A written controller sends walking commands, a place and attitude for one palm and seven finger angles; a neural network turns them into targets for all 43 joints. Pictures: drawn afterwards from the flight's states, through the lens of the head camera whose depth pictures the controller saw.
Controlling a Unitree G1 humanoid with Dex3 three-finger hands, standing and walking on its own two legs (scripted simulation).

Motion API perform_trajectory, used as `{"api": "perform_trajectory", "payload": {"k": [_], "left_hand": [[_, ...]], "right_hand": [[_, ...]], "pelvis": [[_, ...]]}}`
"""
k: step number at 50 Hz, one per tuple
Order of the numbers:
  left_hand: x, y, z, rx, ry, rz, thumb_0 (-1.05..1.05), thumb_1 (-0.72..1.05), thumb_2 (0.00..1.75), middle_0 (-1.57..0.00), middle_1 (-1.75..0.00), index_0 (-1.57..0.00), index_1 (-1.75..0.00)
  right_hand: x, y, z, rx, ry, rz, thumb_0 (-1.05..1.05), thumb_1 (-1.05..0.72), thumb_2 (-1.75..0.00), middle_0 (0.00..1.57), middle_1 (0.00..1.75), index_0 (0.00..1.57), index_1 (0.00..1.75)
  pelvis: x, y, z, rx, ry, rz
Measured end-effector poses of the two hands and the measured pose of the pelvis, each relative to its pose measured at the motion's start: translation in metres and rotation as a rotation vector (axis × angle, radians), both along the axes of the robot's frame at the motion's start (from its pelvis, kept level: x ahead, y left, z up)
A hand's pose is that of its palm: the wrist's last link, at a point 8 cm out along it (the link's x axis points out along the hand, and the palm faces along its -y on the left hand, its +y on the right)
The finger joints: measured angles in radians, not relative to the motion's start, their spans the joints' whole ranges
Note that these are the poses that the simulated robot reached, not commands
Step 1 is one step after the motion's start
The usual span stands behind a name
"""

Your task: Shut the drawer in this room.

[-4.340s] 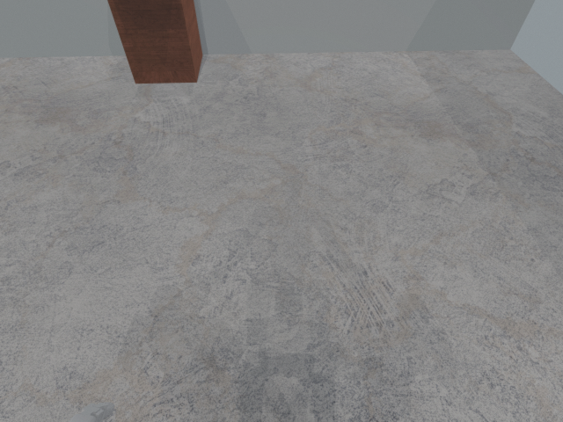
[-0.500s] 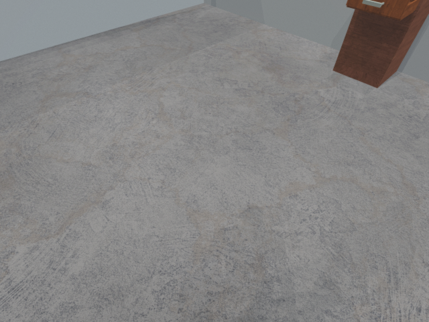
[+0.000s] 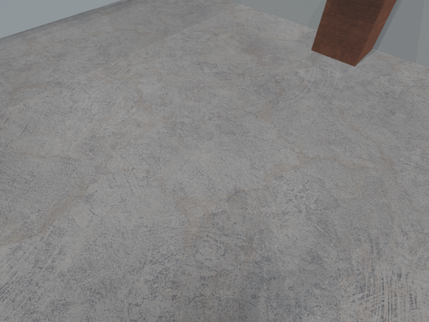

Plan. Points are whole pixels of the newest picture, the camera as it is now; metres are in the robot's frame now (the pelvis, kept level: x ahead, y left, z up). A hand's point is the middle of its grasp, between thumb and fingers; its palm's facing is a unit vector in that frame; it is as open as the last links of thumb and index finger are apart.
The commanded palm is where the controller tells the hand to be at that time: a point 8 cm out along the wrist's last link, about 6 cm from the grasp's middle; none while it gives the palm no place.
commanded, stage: stand and wait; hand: left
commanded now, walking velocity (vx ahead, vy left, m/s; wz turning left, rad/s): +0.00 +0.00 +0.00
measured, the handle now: out of the picture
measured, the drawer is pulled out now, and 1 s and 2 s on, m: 0.28 0.28 0.28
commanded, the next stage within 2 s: turn or walk to find it in 0.38 s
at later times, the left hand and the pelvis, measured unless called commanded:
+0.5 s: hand out of the picture +0.01 +0.18 -0.17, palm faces +0.03 -0.98 -0.18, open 7.4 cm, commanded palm none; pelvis +0.01 +0.01 +0.01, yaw +0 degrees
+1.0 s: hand out of the picture +0.05 +0.17 -0.17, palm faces -0.03 -0.98 -0.21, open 7.3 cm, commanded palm none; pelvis +0.01 -0.01 +0.00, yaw -4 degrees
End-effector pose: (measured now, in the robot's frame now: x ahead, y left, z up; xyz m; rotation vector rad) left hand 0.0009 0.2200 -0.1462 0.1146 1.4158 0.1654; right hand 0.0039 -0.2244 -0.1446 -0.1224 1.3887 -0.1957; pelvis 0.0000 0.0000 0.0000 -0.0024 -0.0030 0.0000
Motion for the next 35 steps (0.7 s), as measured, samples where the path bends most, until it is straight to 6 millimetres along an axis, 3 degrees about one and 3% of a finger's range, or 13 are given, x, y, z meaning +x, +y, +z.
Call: {"api": "perform_trajectory", "payload": {"k": [11,23,29,35], "left_hand": [[0.024,0.015,0.008,0.027,-0.074,-0.021,0.01,0.92,0.9,-0.2,-0.3,-0.2,-0.3],[0.006,0.013,0.008,0.009,-0.014,-0.012,0.01,0.91,0.9,-0.2,-0.3,-0.2,-0.3],[0.0,0.012,0.002,0.002,0.035,-0.027,0.01,0.91,0.9,-0.2,-0.3,-0.2,-0.3],[0.013,0.007,0.001,0.051,0.022,-0.072,0.01,0.91,0.9,-0.2,-0.3,-0.2,-0.3]], "right_hand": [[0.006,0.012,0.004,0.018,-0.007,0.023,0.01,-0.91,-0.9,0.2,0.3,0.2,0.3],[0.003,0.021,0.004,0.028,0.019,0.022,0.01,-0.91,-0.9,0.2,0.3,0.2,0.3],[0.002,0.014,-0.001,0.015,0.004,-0.029,0.01,-0.91,-0.9,0.2,0.3,0.2,0.3],[0.006,-0.007,-0.018,0.022,-0.035,-0.07,0.01,-0.91,-0.9,0.2,0.3,0.2,0.3]], "pelvis": [[0.009,0.007,0.006,0.004,-0.017,0.013],[0.012,0.013,0.008,0.006,-0.017,0.008],[0.008,0.011,0.001,0.019,-0.014,-0.04],[0.006,-0.003,-0.01,0.039,-0.019,-0.096]]}}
